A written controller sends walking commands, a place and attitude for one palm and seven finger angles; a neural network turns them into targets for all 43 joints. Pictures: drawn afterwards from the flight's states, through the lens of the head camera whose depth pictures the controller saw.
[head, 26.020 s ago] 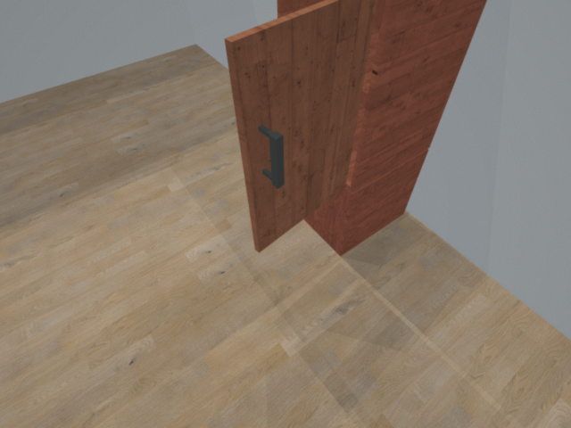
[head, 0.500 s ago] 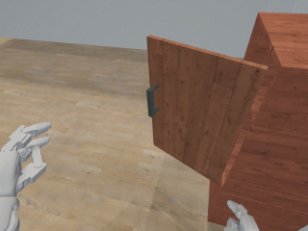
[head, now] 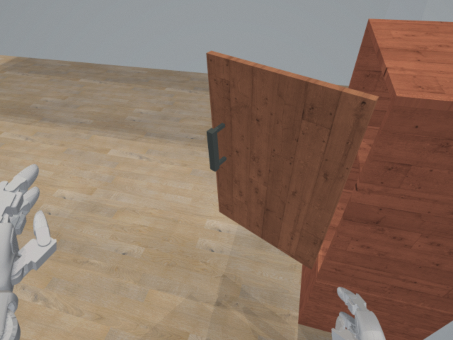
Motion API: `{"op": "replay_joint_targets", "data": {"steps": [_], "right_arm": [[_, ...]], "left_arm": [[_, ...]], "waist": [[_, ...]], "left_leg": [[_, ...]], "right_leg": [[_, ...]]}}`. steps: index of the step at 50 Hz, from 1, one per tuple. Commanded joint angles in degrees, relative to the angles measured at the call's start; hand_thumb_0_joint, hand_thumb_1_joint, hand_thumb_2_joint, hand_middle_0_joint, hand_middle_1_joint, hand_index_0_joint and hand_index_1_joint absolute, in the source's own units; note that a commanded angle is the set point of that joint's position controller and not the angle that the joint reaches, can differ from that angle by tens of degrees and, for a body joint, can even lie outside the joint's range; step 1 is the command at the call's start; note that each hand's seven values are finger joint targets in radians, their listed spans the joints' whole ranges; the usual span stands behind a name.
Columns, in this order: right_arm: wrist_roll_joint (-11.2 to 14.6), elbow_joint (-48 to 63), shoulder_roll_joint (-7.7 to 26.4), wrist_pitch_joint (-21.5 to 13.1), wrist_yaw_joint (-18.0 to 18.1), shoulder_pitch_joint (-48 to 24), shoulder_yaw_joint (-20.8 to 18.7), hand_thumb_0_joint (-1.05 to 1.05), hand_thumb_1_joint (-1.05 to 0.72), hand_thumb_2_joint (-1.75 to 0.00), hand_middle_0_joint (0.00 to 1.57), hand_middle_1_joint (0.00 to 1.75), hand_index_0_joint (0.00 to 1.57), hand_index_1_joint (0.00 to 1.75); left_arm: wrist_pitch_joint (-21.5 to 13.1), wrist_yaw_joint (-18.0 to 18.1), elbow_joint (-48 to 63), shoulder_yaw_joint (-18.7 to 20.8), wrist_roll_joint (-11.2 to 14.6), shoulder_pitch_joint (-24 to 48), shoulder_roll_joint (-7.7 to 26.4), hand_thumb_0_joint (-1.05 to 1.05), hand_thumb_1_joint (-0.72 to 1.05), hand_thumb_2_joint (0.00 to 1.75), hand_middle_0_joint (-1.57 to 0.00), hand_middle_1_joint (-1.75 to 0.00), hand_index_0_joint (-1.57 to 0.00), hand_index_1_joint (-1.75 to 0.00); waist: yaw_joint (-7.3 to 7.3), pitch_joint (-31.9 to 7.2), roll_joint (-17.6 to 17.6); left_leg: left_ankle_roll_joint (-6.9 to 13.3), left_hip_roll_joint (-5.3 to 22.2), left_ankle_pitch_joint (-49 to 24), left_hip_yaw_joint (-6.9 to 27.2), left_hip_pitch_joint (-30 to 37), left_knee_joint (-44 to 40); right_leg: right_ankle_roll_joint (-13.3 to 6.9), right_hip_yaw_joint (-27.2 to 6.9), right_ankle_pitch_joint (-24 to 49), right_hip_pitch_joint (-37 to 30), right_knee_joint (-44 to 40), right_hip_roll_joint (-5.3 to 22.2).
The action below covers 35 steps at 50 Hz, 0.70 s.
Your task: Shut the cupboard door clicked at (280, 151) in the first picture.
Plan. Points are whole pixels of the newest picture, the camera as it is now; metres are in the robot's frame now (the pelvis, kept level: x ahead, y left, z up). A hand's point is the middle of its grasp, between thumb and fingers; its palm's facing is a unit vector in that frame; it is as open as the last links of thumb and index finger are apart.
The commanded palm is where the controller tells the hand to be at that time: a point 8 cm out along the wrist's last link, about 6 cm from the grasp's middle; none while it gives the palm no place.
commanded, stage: step back with the hand held close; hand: left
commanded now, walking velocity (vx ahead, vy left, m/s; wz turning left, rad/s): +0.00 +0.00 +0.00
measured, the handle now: (217, 147) +0.61 +0.10 +0.00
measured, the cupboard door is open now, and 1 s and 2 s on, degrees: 67 67 67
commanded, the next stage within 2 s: none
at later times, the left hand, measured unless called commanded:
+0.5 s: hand (43, 251) +0.18 +0.27 +0.15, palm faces +0.36 -0.80 -0.49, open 7.4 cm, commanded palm +0.12 +0.31 +0.17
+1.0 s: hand out of the picture +0.11 +0.30 +0.15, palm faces +0.46 -0.77 -0.45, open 7.4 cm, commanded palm +0.05 +0.32 +0.17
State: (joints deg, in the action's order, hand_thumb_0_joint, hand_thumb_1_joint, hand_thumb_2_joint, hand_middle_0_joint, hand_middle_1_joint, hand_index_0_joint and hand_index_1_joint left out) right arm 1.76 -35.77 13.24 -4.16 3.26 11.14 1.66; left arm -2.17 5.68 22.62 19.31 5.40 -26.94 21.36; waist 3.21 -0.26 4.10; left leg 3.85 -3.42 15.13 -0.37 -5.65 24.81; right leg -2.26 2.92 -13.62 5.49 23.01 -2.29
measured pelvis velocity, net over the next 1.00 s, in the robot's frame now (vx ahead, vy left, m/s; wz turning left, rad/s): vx -0.09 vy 0.03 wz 0.00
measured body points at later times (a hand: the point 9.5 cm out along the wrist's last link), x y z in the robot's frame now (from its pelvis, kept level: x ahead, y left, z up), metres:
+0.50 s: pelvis -0.02 +0.01 -0.01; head -0.02 +0.01 +0.44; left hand +0.16 +0.31 +0.18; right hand +0.15 -0.24 -0.09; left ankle -0.01 +0.07 -0.74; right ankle -0.01 -0.09 -0.74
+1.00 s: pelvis -0.09 +0.03 -0.03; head -0.09 +0.05 +0.42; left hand +0.08 +0.33 +0.17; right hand +0.07 -0.22 -0.10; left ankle -0.01 +0.07 -0.74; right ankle -0.01 -0.10 -0.74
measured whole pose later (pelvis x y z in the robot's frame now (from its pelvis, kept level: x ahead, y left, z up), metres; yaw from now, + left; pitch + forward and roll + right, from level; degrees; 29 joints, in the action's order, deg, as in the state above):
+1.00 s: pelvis -0.09 +0.03 -0.03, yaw +0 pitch -1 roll -2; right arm 0.0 -32.2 12.9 0.5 3.6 13.5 -0.1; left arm -12.6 7.2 27.9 26.3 0.1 -27.5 23.5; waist 0.2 0.2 -0.5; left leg 6.5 -3.0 15.7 -2.8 -26.1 42.0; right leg -0.1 0.5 -13.1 24.8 38.8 -2.5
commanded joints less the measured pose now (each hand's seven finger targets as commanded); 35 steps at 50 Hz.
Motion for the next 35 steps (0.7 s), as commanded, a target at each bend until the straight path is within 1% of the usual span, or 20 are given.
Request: {"op": "replay_joint_targets", "data": {"steps": [1,2,3,4,5,8,9,11,14,16,19,21,23,24,27,29,30,33,34,35], "right_arm": [[0.26,9.56,6.06,-2.9,0.52,-8.01,-2.42,0.0,-0.9,-0.9,0.2,0.3,0.2,0.3],[0.36,11.29,7.96,-1.61,0.41,-7.04,-3.38,0.0,-0.9,-0.9,0.2,0.3,0.2,0.3],[0.12,9.96,7.14,-0.76,0.63,-6.75,-3.29,0.0,-0.9,-0.9,0.2,0.3,0.2,0.3],[-0.07,10.04,7.11,-0.23,0.51,-7.17,-3.4,0.0,-0.9,-0.9,0.2,0.3,0.2,0.3],[-0.06,10.04,6.95,0.34,0.49,-7.24,-3.33,0.0,-0.9,-0.9,0.2,0.3,0.2,0.3],[-0.03,10.36,7.22,1.8,0.7,-6.7,-3.9,0.0,-0.9,-0.9,0.2,0.3,0.2,0.3],[-0.12,10.53,7.5,2.01,0.9,-6.94,-4.21,0.0,-0.9,-0.9,0.2,0.3,0.2,0.3],[0.12,11.31,7.55,2.82,1.31,-6.85,-4.45,0.0,-0.9,-0.9,0.2,0.3,0.2,0.3],[0.09,12.11,7.76,4.09,1.86,-6.92,-4.81,0.0,-0.9,-0.9,0.2,0.3,0.2,0.3],[0.31,12.81,7.48,4.96,2.04,-6.55,-4.87,0.0,-0.9,-0.9,0.2,0.3,0.2,0.3],[0.27,13.03,7.93,5.64,2.22,-6.35,-5.35,0.0,-0.9,-0.9,0.2,0.3,0.2,0.3],[0.25,13.67,7.88,5.82,2.24,-6.47,-5.08,0.0,-0.9,-0.9,0.2,0.3,0.2,0.3],[0.03,13.93,7.94,5.82,2.35,-6.72,-4.88,0.0,-0.9,-0.9,0.2,0.3,0.2,0.3],[-0.24,13.81,8.44,5.58,2.44,-7.03,-5.08,0.0,-0.9,-0.9,0.2,0.3,0.2,0.3],[-0.36,14.37,8.38,5.11,2.47,-6.51,-4.69,0.0,-0.9,-0.9,0.2,0.3,0.2,0.3],[-0.66,14.35,8.93,4.46,2.59,-6.49,-4.85,0.0,-0.9,-0.9,0.2,0.3,0.2,0.3],[-0.66,14.5,8.41,4.19,2.67,-6.24,-4.62,0.0,-0.9,-0.9,0.2,0.3,0.2,0.3],[-0.95,14.54,9.04,3.34,2.57,-5.19,-4.77,0.0,-0.9,-0.9,0.2,0.3,0.2,0.3],[-1.12,14.26,9.28,3.0,2.61,-5.13,-4.96,0.0,-0.9,-0.9,0.2,0.3,0.2,0.3],[-1.07,14.25,8.93,2.75,2.57,-4.83,-4.84,0.0,-0.9,-0.9,0.2,0.3,0.2,0.3]], "left_arm": [[-3.17,0.71,10.77,6.42,0.12,4.0,10.0,0.0,0.9,0.9,-0.2,-0.3,-0.2,-0.3],[-5.95,1.35,15.07,13.03,-0.08,9.9,16.23,0.0,0.9,0.9,-0.2,-0.3,-0.2,-0.3],[-6.6,1.24,9.95,10.26,0.21,3.94,12.39,0.0,0.9,0.9,-0.2,-0.3,-0.2,-0.3],[-7.08,1.32,10.87,10.09,0.04,3.78,12.68,0.0,0.9,0.9,-0.2,-0.3,-0.2,-0.3],[-7.35,1.28,10.44,8.6,-0.13,2.18,11.36,0.0,0.9,0.9,-0.2,-0.3,-0.2,-0.3],[-8.44,1.64,11.69,8.32,-0.21,-0.43,11.22,0.0,0.9,0.9,-0.2,-0.3,-0.2,-0.3],[-8.73,1.88,13.22,10.13,-0.2,-0.57,13.1,0.0,0.9,0.9,-0.2,-0.3,-0.2,-0.3],[-9.04,2.06,14.63,10.37,-0.27,-1.38,13.44,0.0,0.9,0.9,-0.2,-0.3,-0.2,-0.3],[-8.53,2.35,14.51,12.76,-0.15,-2.78,15.48,0.0,0.9,0.9,-0.2,-0.3,-0.2,-0.3],[-8.2,2.36,14.14,12.06,-0.12,-3.35,14.69,0.0,0.9,0.9,-0.2,-0.3,-0.2,-0.3],[-8.03,2.65,14.02,13.09,-0.13,-4.53,15.45,0.0,0.9,0.9,-0.2,-0.3,-0.2,-0.3],[-8.17,2.69,15.12,12.06,-0.32,-4.61,14.7,0.0,0.9,0.9,-0.2,-0.3,-0.2,-0.3],[-8.24,2.9,15.38,12.07,-0.47,-4.71,14.71,0.0,0.9,0.9,-0.2,-0.3,-0.2,-0.3],[-8.56,2.97,16.01,13.43,-0.79,-4.87,15.89,0.0,0.9,0.9,-0.2,-0.3,-0.2,-0.3],[-9.31,2.95,16.92,12.68,-1.22,-3.74,14.9,0.0,0.9,0.9,-0.2,-0.3,-0.2,-0.3],[-10.1,3.13,18.05,14.43,-1.95,-2.76,16.32,0.0,0.9,0.9,-0.2,-0.3,-0.2,-0.3],[-10.41,3.02,18.08,13.25,-2.07,-2.42,14.91,0.0,0.9,0.9,-0.2,-0.3,-0.2,-0.3],[-11.24,3.13,18.04,13.28,-2.99,-0.67,14.2,0.0,0.9,0.9,-0.2,-0.3,-0.2,-0.3],[-11.53,3.16,17.98,14.61,-3.3,-0.2,15.53,0.0,0.9,0.9,-0.2,-0.3,-0.2,-0.3],[-11.79,2.97,18.16,13.01,-3.38,0.33,13.72,0.0,0.9,0.9,-0.2,-0.3,-0.2,-0.3]], "waist": [[0.01,-1.91,-1.12],[-2.05,-1.72,-1.01],[-2.45,-3.3,-2.63],[-2.25,-3.06,-3.11],[-2.72,-3.97,-3.25],[-3.11,-6.73,-2.85],[-2.84,-8.38,-2.53],[-3.03,-10.38,-2.02],[-2.84,-11.89,-2.7],[-3.11,-11.75,-4.44],[-3.1,-12.15,-5.2],[-3.19,-11.13,-3.87],[-3.02,-9.27,-1.85],[-2.71,-8.87,-0.8],[-2.89,-7.19,-0.18],[-2.73,-6.44,1.76],[-2.99,-6.03,1.54],[-3.26,-4.67,3.31],[-3.03,-4.72,2.92],[-3.3,-4.64,2.92]], "left_leg": [[-1.99,4.1,-10.86,2.78,-3.61,-4.16],[-0.19,5.57,-5.92,5.36,-8.84,-1.42],[-0.17,5.21,-5.52,5.52,-7.49,0.8],[-0.39,4.96,-6.33,5.42,-7.46,1.92],[-0.58,5.03,-6.06,5.3,-7.53,2.87],[-0.76,5.74,-9.25,5.43,-8.11,3.56],[-0.94,6.07,-11.85,5.5,-8.18,3.38],[-0.93,7.17,-18.79,6.01,-8.2,3.22],[-0.98,8.06,-26.59,6.26,-9.27,3.55],[-1.01,8.36,-27.09,6.24,-10.24,4.17],[-0.96,8.52,-23.79,6.32,-12.28,4.41],[-0.73,9.2,-20.85,7.48,-14.47,2.97],[0.21,10.17,-14.87,9.06,-17.9,0.68],[0.55,10.69,-12.32,9.81,-20.23,-0.56],[1.54,11.35,-2.0,11.37,-26.98,-3.11],[2.23,11.74,5.21,12.51,-31.87,-5.14],[2.44,11.82,7.91,12.55,-33.54,-5.6],[3.37,12.42,18.21,14.0,-39.73,-7.62],[3.55,12.72,19.38,14.75,-40.76,-8.43],[3.64,12.9,20.26,14.78,-41.27,-8.42]], "right_leg": [[0.72,-3.42,7.4,-0.51,-3.63,3.07],[0.78,-9.21,8.18,1.42,-4.77,7.21],[-0.1,-10.8,7.2,3.22,-5.21,9.51],[-0.25,-11.27,9.09,4.09,-5.55,10.5],[-0.7,-11.69,8.13,5.08,-5.15,11.44],[-0.9,-10.59,11.2,4.97,-1.84,11.83],[-0.68,-9.52,14.88,3.59,0.04,11.53],[-0.11,-8.13,20.97,2.28,3.99,10.42],[1.0,-6.88,28.16,0.75,7.5,9.04],[1.1,-7.44,29.03,1.15,8.44,8.94],[1.07,-8.3,28.57,1.05,8.82,9.25],[0.9,-8.55,23.44,1.49,9.3,8.57],[1.47,-8.51,16.63,2.01,9.06,7.22],[1.67,-8.2,15.25,0.69,9.29,6.56],[1.89,-8.45,9.62,-1.57,10.32,5.49],[2.1,-8.27,8.42,-4.53,11.25,4.6],[2.12,-8.18,8.25,-5.14,11.94,4.55],[2.22,-8.09,5.17,-7.47,14.06,3.45],[2.37,-7.75,5.15,-8.31,14.72,2.94],[2.41,-7.67,4.97,-8.34,15.47,2.8]]}}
